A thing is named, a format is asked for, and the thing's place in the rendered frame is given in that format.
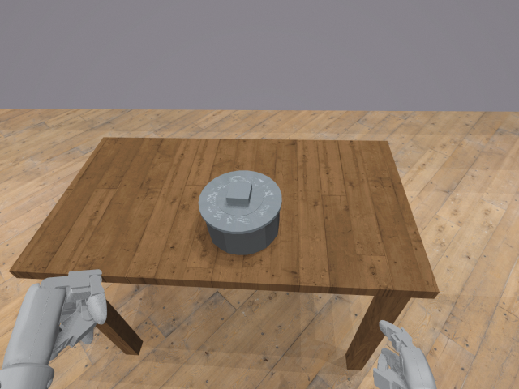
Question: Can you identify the robot left forearm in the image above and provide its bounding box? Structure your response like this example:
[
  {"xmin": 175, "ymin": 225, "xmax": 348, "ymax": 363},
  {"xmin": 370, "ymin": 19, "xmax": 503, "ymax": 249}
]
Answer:
[{"xmin": 0, "ymin": 363, "xmax": 54, "ymax": 389}]

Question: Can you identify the lid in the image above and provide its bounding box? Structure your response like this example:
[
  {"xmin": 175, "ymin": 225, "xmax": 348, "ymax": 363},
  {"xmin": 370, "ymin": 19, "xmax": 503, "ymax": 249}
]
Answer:
[{"xmin": 199, "ymin": 170, "xmax": 282, "ymax": 234}]

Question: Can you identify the right robot hand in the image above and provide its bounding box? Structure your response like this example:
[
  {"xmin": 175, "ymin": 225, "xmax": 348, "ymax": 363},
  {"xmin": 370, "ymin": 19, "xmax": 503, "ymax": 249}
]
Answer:
[{"xmin": 373, "ymin": 320, "xmax": 437, "ymax": 389}]

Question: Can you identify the knob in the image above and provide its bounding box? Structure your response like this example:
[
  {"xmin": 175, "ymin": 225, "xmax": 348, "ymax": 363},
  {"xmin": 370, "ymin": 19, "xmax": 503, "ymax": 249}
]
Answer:
[{"xmin": 226, "ymin": 182, "xmax": 252, "ymax": 205}]

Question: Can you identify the left robot hand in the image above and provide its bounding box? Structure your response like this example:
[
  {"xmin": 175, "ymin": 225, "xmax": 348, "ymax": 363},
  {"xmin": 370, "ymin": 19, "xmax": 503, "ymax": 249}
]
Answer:
[{"xmin": 2, "ymin": 269, "xmax": 107, "ymax": 369}]

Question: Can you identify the table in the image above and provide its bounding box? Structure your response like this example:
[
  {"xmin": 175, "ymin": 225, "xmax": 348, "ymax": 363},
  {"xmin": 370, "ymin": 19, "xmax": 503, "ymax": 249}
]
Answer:
[{"xmin": 9, "ymin": 137, "xmax": 440, "ymax": 370}]

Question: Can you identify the pot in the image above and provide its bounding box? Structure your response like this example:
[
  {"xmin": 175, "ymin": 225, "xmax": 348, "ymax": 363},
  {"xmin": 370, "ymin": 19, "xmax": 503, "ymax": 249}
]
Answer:
[{"xmin": 206, "ymin": 212, "xmax": 280, "ymax": 255}]

